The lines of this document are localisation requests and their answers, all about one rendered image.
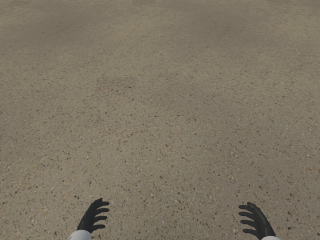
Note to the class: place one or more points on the left robot hand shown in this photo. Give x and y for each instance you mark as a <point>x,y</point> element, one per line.
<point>89,218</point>

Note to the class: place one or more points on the right robot hand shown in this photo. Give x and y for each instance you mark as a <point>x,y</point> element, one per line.
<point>260,223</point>

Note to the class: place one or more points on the robot left forearm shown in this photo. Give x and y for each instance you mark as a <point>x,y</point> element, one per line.
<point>80,235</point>

